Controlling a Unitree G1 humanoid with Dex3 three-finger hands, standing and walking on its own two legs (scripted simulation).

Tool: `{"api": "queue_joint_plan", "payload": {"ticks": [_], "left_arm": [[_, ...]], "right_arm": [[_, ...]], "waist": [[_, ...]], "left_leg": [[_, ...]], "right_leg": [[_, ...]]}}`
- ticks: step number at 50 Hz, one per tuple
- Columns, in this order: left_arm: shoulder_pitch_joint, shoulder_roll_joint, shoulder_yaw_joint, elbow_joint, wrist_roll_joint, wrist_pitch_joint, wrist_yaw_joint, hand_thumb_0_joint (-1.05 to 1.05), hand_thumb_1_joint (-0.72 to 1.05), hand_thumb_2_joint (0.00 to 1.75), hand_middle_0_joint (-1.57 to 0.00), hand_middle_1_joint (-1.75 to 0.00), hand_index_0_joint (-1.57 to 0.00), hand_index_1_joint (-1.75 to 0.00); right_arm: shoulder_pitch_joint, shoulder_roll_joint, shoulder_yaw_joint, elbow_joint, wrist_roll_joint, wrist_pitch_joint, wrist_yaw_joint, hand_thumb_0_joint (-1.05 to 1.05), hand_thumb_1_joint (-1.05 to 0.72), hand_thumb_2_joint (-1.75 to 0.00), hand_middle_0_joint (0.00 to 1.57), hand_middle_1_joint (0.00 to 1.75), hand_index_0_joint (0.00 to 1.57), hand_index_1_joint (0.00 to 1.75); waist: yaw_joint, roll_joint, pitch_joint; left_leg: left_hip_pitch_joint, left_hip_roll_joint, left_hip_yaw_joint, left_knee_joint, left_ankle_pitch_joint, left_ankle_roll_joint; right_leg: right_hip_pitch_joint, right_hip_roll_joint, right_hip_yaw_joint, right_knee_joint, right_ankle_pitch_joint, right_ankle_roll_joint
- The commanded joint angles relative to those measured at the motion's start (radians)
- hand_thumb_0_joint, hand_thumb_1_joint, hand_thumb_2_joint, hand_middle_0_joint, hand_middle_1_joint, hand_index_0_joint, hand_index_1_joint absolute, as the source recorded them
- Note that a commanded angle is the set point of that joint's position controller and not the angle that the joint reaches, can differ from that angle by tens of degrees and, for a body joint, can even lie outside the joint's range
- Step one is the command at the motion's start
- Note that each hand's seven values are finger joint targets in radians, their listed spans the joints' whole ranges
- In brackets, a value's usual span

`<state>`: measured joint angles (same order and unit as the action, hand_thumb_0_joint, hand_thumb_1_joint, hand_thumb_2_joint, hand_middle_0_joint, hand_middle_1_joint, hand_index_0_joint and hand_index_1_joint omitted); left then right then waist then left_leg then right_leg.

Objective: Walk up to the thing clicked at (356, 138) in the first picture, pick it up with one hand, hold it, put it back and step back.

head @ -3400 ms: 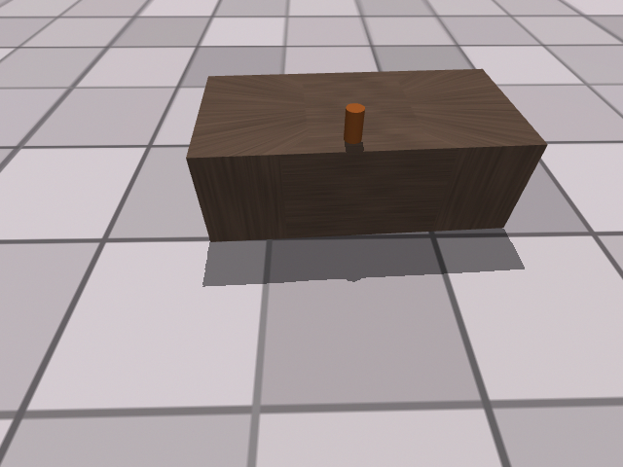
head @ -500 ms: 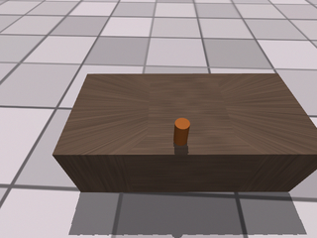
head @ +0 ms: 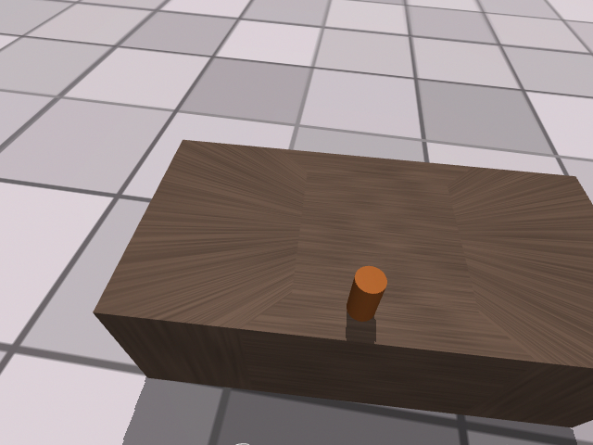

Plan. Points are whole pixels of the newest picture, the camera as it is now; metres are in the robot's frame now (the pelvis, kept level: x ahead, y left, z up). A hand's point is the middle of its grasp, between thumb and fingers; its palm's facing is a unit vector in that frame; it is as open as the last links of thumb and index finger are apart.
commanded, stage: walk up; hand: right
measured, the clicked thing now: (365, 294) +0.48 -0.13 -0.24
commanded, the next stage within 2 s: stand in 1.46 s
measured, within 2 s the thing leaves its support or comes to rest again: neither
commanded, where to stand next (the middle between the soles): +0.10 +0.00 m, yaw -1 degrees
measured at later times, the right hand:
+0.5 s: hand out of the picture +0.13 -0.26 -0.14, palm faces -0.02 +0.95 -0.30, open 7.4 cm
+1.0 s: hand out of the picture +0.13 -0.26 -0.12, palm faces +0.00 +0.94 -0.35, open 7.4 cm
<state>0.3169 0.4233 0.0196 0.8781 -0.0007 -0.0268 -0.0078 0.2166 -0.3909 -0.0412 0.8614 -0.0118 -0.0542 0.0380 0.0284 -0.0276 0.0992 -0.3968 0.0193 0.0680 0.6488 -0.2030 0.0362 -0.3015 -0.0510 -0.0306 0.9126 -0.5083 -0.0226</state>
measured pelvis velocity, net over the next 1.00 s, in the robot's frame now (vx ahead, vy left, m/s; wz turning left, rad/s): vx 0.05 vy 0.00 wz -0.02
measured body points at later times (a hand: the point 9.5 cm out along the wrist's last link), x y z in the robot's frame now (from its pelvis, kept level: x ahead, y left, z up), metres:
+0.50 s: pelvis +0.05 -0.02 +0.02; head +0.07 -0.03 +0.46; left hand +0.14 +0.29 -0.10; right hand +0.13 -0.31 -0.12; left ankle +0.09 +0.10 -0.72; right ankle +0.06 -0.14 -0.72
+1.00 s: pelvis +0.05 +0.00 +0.03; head +0.06 +0.00 +0.48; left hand +0.15 +0.29 -0.11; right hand +0.13 -0.31 -0.10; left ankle +0.09 +0.10 -0.72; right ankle +0.06 -0.14 -0.72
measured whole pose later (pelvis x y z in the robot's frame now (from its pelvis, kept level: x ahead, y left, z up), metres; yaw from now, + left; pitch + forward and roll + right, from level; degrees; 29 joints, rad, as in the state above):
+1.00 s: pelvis +0.05 +0.00 +0.03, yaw -1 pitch -2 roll +0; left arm 0.06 0.36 0.00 1.18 0.01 -0.01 -0.01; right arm 0.07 -0.36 0.00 1.18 -0.01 -0.01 0.02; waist -0.01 -0.01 0.04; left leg -0.17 0.02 0.06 0.34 -0.14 0.01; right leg -0.11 -0.04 -0.05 0.32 -0.17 0.03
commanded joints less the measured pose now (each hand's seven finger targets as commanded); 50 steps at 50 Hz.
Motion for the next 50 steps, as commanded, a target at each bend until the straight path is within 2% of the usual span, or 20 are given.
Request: {"api": "queue_joint_plan", "payload": {"ticks": [1,3,6,8,9,10,11,12,13,14,15,16,18,20,27,35,38,43,47,50], "left_arm": [[0.064,0.216,0.059,-0.03,-0.001,-0.01,0.017,0.0,0.9,0.9,-0.2,-0.3,-0.2,-0.3],[0.093,0.189,0.056,0.007,0.001,-0.011,0.009,0.0,0.9,0.9,-0.2,-0.3,-0.2,-0.3],[0.054,0.155,0.056,0.027,0.007,-0.016,0.014,0.0,0.9,0.9,-0.2,-0.3,-0.2,-0.3],[0.063,0.157,0.06,0.056,0.009,-0.015,0.019,0.0,0.9,0.9,-0.2,-0.3,-0.2,-0.3],[0.056,0.162,0.062,0.066,0.013,-0.017,0.022,0.0,0.9,0.9,-0.2,-0.3,-0.2,-0.3],[0.037,0.172,0.064,0.061,0.018,-0.022,0.025,0.0,0.9,0.9,-0.2,-0.3,-0.2,-0.3],[-0.01,0.211,0.067,0.05,0.027,-0.031,0.028,0.0,0.9,0.9,-0.2,-0.3,-0.2,-0.3],[-0.092,0.278,0.072,0.037,0.026,-0.031,0.025,0.0,0.9,0.9,-0.2,-0.3,-0.2,-0.3],[-0.186,0.264,0.063,0.021,0.022,-0.029,0.021,0.0,0.9,0.9,-0.2,-0.3,-0.2,-0.3],[-0.198,0.224,0.048,0.027,0.013,-0.031,0.022,0.0,0.9,0.9,-0.2,-0.3,-0.2,-0.3],[-0.202,0.204,0.038,0.043,0.011,-0.034,0.023,0.0,0.9,0.9,-0.2,-0.3,-0.2,-0.3],[-0.181,0.188,0.033,0.062,0.008,-0.035,0.022,0.0,0.9,0.9,-0.2,-0.3,-0.2,-0.3],[-0.171,0.19,0.033,0.089,0.003,-0.033,0.018,0.0,0.9,0.9,-0.2,-0.3,-0.2,-0.3],[-0.215,0.189,0.032,0.102,0.003,-0.028,0.02,0.0,0.9,0.9,-0.2,-0.3,-0.2,-0.3],[-0.274,0.161,0.023,0.16,-0.01,-0.016,0.019,0.0,0.9,0.9,-0.2,-0.3,-0.2,-0.3],[-0.333,0.153,0.021,0.205,-0.001,-0.005,0.014,0.0,0.9,0.9,-0.2,-0.3,-0.2,-0.3],[-0.343,0.149,0.022,0.216,0.002,-0.006,0.012,0.0,0.9,0.9,-0.2,-0.3,-0.2,-0.3],[-0.334,0.142,0.021,0.229,0.005,-0.002,0.009,0.0,0.9,0.9,-0.2,-0.3,-0.2,-0.3],[-0.325,0.139,0.02,0.24,0.008,0.0,0.006,0.0,0.9,0.9,-0.2,-0.3,-0.2,-0.3],[-0.314,0.138,0.021,0.244,0.012,-0.004,0.005,0.0,0.9,0.9,-0.2,-0.3,-0.2,-0.3]], "right_arm": [[0.031,-0.282,-0.082,-0.061,0.008,-0.007,-0.035,0.0,-0.9,-0.9,0.2,0.3,0.2,0.3],[-0.019,-0.262,-0.066,-0.061,0.001,-0.006,-0.034,0.0,-0.9,-0.9,0.2,0.3,0.2,0.3],[-0.036,-0.256,-0.056,-0.054,-0.005,0.006,-0.033,0.0,-0.9,-0.9,0.2,0.3,0.2,0.3],[-0.081,-0.246,-0.047,-0.056,0.003,0.018,-0.031,0.0,-0.9,-0.9,0.2,0.3,0.2,0.3],[-0.107,-0.221,-0.034,-0.056,0.01,0.026,-0.03,0.0,-0.9,-0.9,0.2,0.3,0.2,0.3],[-0.108,-0.193,-0.022,-0.051,0.014,0.031,-0.029,0.0,-0.9,-0.9,0.2,0.3,0.2,0.3],[-0.101,-0.142,-0.007,-0.04,0.022,0.036,-0.027,0.0,-0.9,-0.9,0.2,0.3,0.2,0.3],[-0.104,-0.157,-0.016,-0.02,0.023,0.044,-0.033,0.0,-0.9,-0.9,0.2,0.3,0.2,0.3],[-0.081,-0.18,-0.024,0.021,0.018,0.046,-0.035,0.0,-0.9,-0.9,0.2,0.3,0.2,0.3],[-0.071,-0.19,-0.021,0.043,0.022,0.039,-0.032,0.0,-0.9,-0.9,0.2,0.3,0.2,0.3],[-0.088,-0.196,-0.021,0.06,0.026,0.03,-0.03,0.0,-0.9,-0.9,0.2,0.3,0.2,0.3],[-0.104,-0.198,-0.019,0.072,0.025,0.024,-0.031,0.0,-0.9,-0.9,0.2,0.3,0.2,0.3],[-0.132,-0.203,-0.005,0.093,0.025,0.02,-0.027,0.0,-0.9,-0.9,0.2,0.3,0.2,0.3],[-0.136,-0.19,-0.001,0.128,0.024,0.024,-0.028,0.0,-0.9,-0.9,0.2,0.3,0.2,0.3],[-0.171,-0.183,0.01,0.211,0.019,0.023,-0.032,0.0,-0.9,-0.9,0.2,0.3,0.2,0.3],[-0.212,-0.181,0.008,0.252,0.01,0.024,-0.034,0.0,-0.9,-0.9,0.2,0.3,0.2,0.3],[-0.213,-0.175,0.008,0.26,0.01,0.023,-0.035,0.0,-0.9,-0.9,0.2,0.3,0.2,0.3],[-0.228,-0.181,0.005,0.262,0.006,0.022,-0.036,0.0,-0.9,-0.9,0.2,0.3,0.2,0.3],[-0.231,-0.184,0.003,0.258,0.004,0.023,-0.035,0.0,-0.9,-0.9,0.2,0.3,0.2,0.3],[-0.229,-0.183,0.002,0.255,0.003,0.024,-0.035,0.0,-0.9,-0.9,0.2,0.3,0.2,0.3]], "waist": [[-0.029,0.163,-0.078],[-0.014,0.204,-0.086],[-0.026,0.209,-0.119],[-0.003,0.179,-0.133],[0.011,0.158,-0.13],[0.015,0.119,-0.131],[0.0,-0.008,-0.103],[-0.027,-0.121,-0.053],[-0.058,-0.087,-0.035],[-0.067,-0.02,-0.054],[-0.063,-0.012,-0.092],[-0.047,-0.026,-0.13],[-0.021,-0.057,-0.149],[-0.033,-0.043,-0.132],[-0.016,0.007,-0.167],[-0.022,0.038,-0.145],[-0.023,0.03,-0.146],[-0.023,0.058,-0.139],[-0.026,0.067,-0.11],[-0.028,0.054,-0.119]], "left_leg": [[0.186,0.288,-0.357,-0.331,-0.04,0.183],[0.122,0.238,-0.252,-0.306,-0.026,0.17],[0.073,0.24,-0.218,-0.24,0.089,0.17],[-0.004,0.216,-0.189,-0.192,-0.006,0.143],[-0.049,0.195,-0.182,-0.173,-0.095,0.108],[-0.07,0.171,-0.168,-0.148,-0.167,0.069],[-0.085,0.115,-0.128,-0.066,-0.213,0.017],[0.017,0.017,-0.067,0.026,-0.279,-0.012],[0.131,0.029,-0.078,0.046,-0.241,-0.016],[0.176,0.048,-0.086,-0.054,-0.153,-0.009],[0.208,0.074,-0.104,-0.099,-0.029,0.001],[0.218,0.1,-0.139,-0.123,0.047,0.018],[0.184,0.105,-0.144,-0.128,0.073,0.027],[0.2,0.094,-0.119,-0.161,0.097,0.006],[0.244,0.114,-0.129,-0.26,0.207,-0.005],[0.253,0.118,-0.126,-0.341,0.13,-0.015],[0.262,0.121,-0.125,-0.351,0.145,-0.016],[0.253,0.127,-0.138,-0.386,0.071,-0.015],[0.222,0.132,-0.162,-0.422,-0.047,-0.015],[0.227,0.129,-0.161,-0.415,-0.04,-0.014]], "right_leg": [[-0.207,-0.036,0.085,0.123,-0.004,-0.019],[-0.128,-0.038,0.037,-0.003,0.045,-0.007],[-0.015,-0.004,-0.004,-0.156,0.088,0.006],[0.097,0.021,-0.028,-0.264,0.212,0.004],[0.142,0.025,-0.019,-0.317,0.25,-0.004],[0.162,0.0,0.023,-0.391,0.249,-0.02],[0.096,-0.129,0.223,-0.5,0.182,-0.053],[-0.106,-0.25,0.39,-0.587,0.067,-0.132],[-0.18,-0.248,0.357,-0.564,0.069,-0.152],[-0.163,-0.193,0.243,-0.522,0.169,-0.106],[-0.116,-0.144,0.173,-0.477,0.294,-0.061],[-0.063,-0.112,0.143,-0.453,0.366,-0.035],[0.02,-0.091,0.128,-0.48,0.352,-0.015],[0.044,-0.111,0.135,-0.495,0.369,-0.023],[0.16,-0.095,0.096,-0.535,0.445,-0.007],[0.191,-0.097,0.081,-0.615,0.404,0.005],[0.2,-0.094,0.082,-0.635,0.407,0.006],[0.192,-0.088,0.076,-0.648,0.368,0.009],[0.178,-0.08,0.071,-0.653,0.311,0.009],[0.18,-0.081,0.071,-0.663,0.314,0.01]]}}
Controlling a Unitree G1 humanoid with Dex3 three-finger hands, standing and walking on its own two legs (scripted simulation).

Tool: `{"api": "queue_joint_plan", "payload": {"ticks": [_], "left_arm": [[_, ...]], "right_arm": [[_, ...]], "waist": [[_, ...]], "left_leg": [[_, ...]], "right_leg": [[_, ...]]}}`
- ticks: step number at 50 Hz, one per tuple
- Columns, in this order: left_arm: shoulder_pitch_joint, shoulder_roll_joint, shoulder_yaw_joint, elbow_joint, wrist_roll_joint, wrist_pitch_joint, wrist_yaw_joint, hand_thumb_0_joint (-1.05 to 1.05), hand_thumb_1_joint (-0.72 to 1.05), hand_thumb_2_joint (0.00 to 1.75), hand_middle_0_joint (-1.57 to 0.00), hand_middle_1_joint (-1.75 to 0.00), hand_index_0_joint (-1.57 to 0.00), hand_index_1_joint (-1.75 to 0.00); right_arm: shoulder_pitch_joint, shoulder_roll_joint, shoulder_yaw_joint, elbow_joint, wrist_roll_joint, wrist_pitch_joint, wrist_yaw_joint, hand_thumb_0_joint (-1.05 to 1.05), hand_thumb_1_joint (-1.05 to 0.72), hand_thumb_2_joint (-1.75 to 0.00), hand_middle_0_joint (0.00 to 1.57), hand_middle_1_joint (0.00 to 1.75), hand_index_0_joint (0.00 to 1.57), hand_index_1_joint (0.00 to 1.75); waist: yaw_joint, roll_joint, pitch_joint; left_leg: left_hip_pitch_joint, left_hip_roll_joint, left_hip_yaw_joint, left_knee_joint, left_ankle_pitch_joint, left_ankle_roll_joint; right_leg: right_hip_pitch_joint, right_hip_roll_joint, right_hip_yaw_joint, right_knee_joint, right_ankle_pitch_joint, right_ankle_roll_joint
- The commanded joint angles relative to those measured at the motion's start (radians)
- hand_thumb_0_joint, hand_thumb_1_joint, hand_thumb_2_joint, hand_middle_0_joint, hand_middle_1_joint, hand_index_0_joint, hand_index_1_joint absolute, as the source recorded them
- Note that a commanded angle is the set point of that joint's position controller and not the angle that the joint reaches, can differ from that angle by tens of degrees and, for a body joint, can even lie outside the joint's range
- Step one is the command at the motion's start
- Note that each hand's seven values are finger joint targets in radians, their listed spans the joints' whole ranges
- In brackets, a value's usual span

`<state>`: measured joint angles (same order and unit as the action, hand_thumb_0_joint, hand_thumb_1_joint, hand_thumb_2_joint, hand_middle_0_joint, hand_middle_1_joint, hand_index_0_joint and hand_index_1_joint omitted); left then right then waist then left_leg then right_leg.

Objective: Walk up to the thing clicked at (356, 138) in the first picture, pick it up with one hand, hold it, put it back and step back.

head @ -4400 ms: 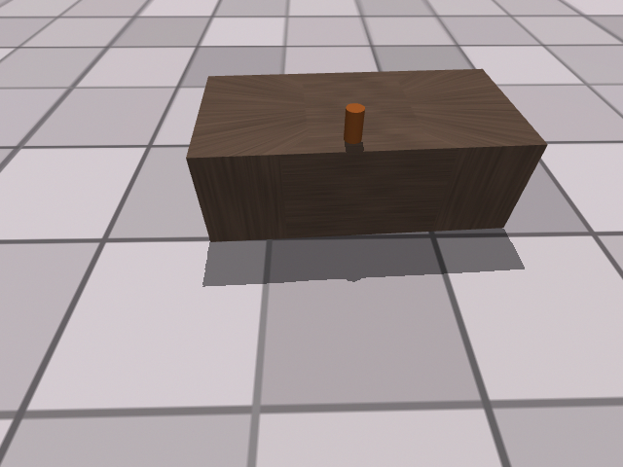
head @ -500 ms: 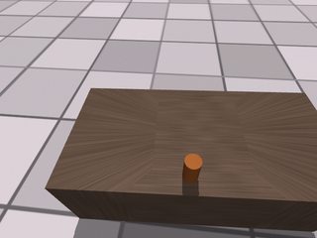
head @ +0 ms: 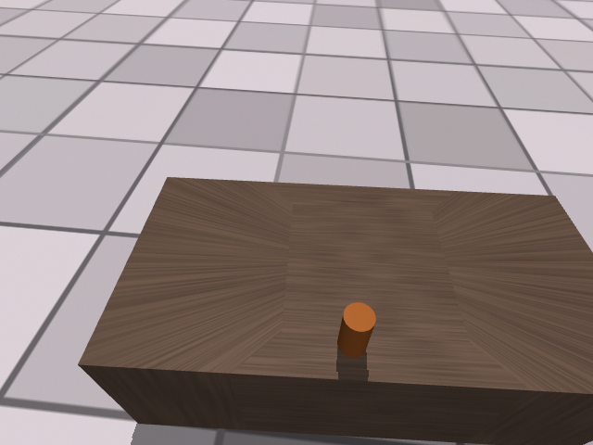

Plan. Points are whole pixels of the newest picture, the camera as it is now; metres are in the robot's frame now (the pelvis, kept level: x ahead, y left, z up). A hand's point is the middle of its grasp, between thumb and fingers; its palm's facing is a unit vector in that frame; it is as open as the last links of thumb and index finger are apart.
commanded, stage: walk up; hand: right
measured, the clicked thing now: (355, 331) +0.43 -0.12 -0.27
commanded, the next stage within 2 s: stand in 0.46 s
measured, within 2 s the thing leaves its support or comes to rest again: neither
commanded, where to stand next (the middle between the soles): +0.04 +0.01 m, yaw +0 degrees
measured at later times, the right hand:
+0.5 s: hand out of the picture +0.11 -0.24 -0.15, palm faces -0.03 +0.94 -0.33, open 7.4 cm
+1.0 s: hand out of the picture +0.10 -0.25 -0.15, palm faces -0.03 +0.94 -0.34, open 7.4 cm
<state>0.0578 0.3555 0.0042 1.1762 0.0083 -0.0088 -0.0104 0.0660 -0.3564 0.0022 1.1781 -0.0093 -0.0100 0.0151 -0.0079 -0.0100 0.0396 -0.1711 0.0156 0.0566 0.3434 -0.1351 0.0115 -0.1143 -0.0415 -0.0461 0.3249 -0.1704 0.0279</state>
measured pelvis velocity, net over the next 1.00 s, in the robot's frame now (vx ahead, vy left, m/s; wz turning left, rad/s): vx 0.02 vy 0.00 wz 0.01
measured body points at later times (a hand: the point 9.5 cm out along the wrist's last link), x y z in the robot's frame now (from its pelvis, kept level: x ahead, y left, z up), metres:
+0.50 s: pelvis +0.01 +0.00 +0.00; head +0.02 +0.01 +0.45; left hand +0.08 +0.30 -0.14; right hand +0.11 -0.29 -0.13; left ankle +0.04 +0.11 -0.75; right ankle +0.00 -0.14 -0.75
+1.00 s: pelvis +0.02 +0.00 +0.00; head +0.03 +0.00 +0.45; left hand +0.10 +0.30 -0.13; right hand +0.10 -0.30 -0.13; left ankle +0.04 +0.11 -0.75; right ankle +0.00 -0.14 -0.75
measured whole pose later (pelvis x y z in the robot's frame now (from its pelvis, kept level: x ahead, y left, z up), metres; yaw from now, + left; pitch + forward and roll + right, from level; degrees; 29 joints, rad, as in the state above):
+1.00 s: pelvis +0.02 +0.00 +0.00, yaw +1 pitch -2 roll +0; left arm 0.10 0.35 0.00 1.14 0.01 -0.01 0.00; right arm 0.09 -0.35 0.00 1.15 -0.01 -0.01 0.01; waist -0.01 -0.01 0.04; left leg -0.14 0.00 0.05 0.32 -0.16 0.01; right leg -0.07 -0.05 -0.06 0.30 -0.20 0.03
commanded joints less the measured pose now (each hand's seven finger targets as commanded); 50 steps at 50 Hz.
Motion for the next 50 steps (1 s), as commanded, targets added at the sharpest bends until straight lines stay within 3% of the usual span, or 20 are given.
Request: {"api": "queue_joint_plan", "payload": {"ticks": [1,6,10,21,26,29,34,37,42,46,50], "left_arm": [[-0.047,0.208,0.037,-0.055,0.003,-0.022,0.008,0.0,0.9,0.9,-0.2,-0.3,-0.2,-0.3],[-0.043,0.206,0.039,-0.054,0.003,-0.026,0.011,0.0,0.9,0.9,-0.2,-0.3,-0.2,-0.3],[-0.031,0.207,0.039,-0.053,0.001,-0.025,0.014,0.0,0.9,0.9,-0.2,-0.3,-0.2,-0.3],[-0.012,0.201,0.038,-0.053,0.005,-0.023,0.018,0.0,0.9,0.9,-0.2,-0.3,-0.2,-0.3],[-0.006,0.197,0.035,-0.074,0.006,-0.026,0.019,0.0,0.9,0.9,-0.2,-0.3,-0.2,-0.3],[-0.008,0.203,0.037,-0.08,0.003,-0.024,0.02,0.0,0.9,0.9,-0.2,-0.3,-0.2,-0.3],[-0.004,0.195,0.036,-0.085,0.008,-0.018,0.017,0.0,0.9,0.9,-0.2,-0.3,-0.2,-0.3],[-0.007,0.198,0.035,-0.09,0.006,-0.018,0.015,0.0,0.9,0.9,-0.2,-0.3,-0.2,-0.3],[-0.007,0.195,0.033,-0.099,0.005,-0.019,0.016,0.0,0.9,0.9,-0.2,-0.3,-0.2,-0.3],[0.003,0.202,0.034,-0.1,0.004,-0.022,0.018,0.0,0.9,0.9,-0.2,-0.3,-0.2,-0.3],[-0.001,0.201,0.034,-0.103,0.001,-0.023,0.019,0.0,0.9,0.9,-0.2,-0.3,-0.2,-0.3]], "right_arm": [[-0.082,-0.218,-0.042,-0.064,0.0,-0.02,-0.012,0.0,-0.9,-0.9,0.2,0.3,0.2,0.3],[-0.056,-0.212,-0.045,-0.061,0.004,-0.02,-0.013,0.0,-0.9,-0.9,0.2,0.3,0.2,0.3],[-0.06,-0.205,-0.047,-0.063,0.004,-0.016,-0.014,0.0,-0.9,-0.9,0.2,0.3,0.2,0.3],[-0.075,-0.201,-0.05,-0.067,0.004,-0.011,-0.013,0.0,-0.9,-0.9,0.2,0.3,0.2,0.3],[-0.057,-0.202,-0.047,-0.077,0.0,-0.022,-0.017,0.0,-0.9,-0.9,0.2,0.3,0.2,0.3],[-0.064,-0.198,-0.044,-0.08,0.0,-0.024,-0.018,0.0,-0.9,-0.9,0.2,0.3,0.2,0.3],[-0.057,-0.203,-0.045,-0.086,0.001,-0.02,-0.02,0.0,-0.9,-0.9,0.2,0.3,0.2,0.3],[-0.055,-0.201,-0.043,-0.084,0.001,-0.021,-0.018,0.0,-0.9,-0.9,0.2,0.3,0.2,0.3],[-0.049,-0.207,-0.043,-0.085,0.002,-0.022,-0.018,0.0,-0.9,-0.9,0.2,0.3,0.2,0.3],[-0.045,-0.204,-0.043,-0.087,0.002,-0.024,-0.019,0.0,-0.9,-0.9,0.2,0.3,0.2,0.3],[-0.032,-0.206,-0.043,-0.083,0.001,-0.024,-0.021,0.0,-0.9,-0.9,0.2,0.3,0.2,0.3]], "waist": [[0.01,0.036,-0.058],[0.003,0.018,-0.105],[0.003,0.012,-0.097],[0.008,0.019,-0.077],[0.003,0.02,-0.105],[0.008,0.03,-0.092],[0.004,0.02,-0.065],[0.004,0.014,-0.055],[0.002,0.023,-0.071],[0.004,0.005,-0.101],[0.001,0.015,-0.105]], "left_leg": [[0.004,0.13,-0.147,-0.109,-0.117,0.01],[0.059,0.127,-0.129,-0.069,0.029,0.009],[0.071,0.124,-0.123,-0.059,0.068,0.007],[0.047,0.121,-0.137,-0.08,0.045,0.009],[0.087,0.129,-0.13,-0.063,0.172,0.008],[0.079,0.132,-0.135,-0.071,0.176,0.004],[0.053,0.121,-0.133,-0.087,0.063,0.0],[0.047,0.119,-0.135,-0.093,0.057,-0.002],[0.059,0.121,-0.136,-0.081,0.093,-0.003],[0.099,0.131,-0.129,-0.056,0.212,0.005],[0.098,0.132,-0.124,-0.05,0.228,0.005]], "right_leg": [[-0.013,-0.091,0.086,-0.079,-0.018,-0.038],[0.01,-0.101,0.085,-0.079,0.039,-0.037],[0.0,-0.104,0.081,-0.076,0.064,-0.033],[0.018,-0.101,0.071,-0.085,0.054,-0.027],[0.031,-0.115,0.079,-0.077,0.111,-0.026],[0.035,-0.114,0.075,-0.069,0.1,-0.025],[0.023,-0.112,0.073,-0.082,0.047,-0.027],[0.014,-0.111,0.074,-0.081,0.034,-0.029],[0.021,-0.112,0.074,-0.077,0.048,-0.03],[0.037,-0.116,0.071,-0.068,0.129,-0.028],[0.058,-0.118,0.072,-0.065,0.153,-0.029]]}}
